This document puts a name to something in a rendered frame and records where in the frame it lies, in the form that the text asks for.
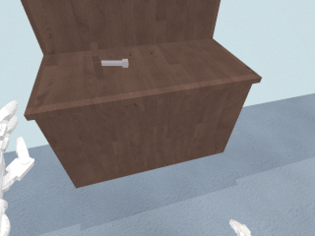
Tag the left robot forearm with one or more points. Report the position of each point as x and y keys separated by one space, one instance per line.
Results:
x=5 y=225

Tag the right robot hand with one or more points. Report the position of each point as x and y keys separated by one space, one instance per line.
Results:
x=240 y=229

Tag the tap lever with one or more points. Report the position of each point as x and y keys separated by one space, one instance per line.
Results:
x=124 y=63

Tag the left robot hand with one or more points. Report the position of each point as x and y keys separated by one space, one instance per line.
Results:
x=20 y=166

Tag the counter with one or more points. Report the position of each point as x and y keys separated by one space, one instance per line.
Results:
x=178 y=99

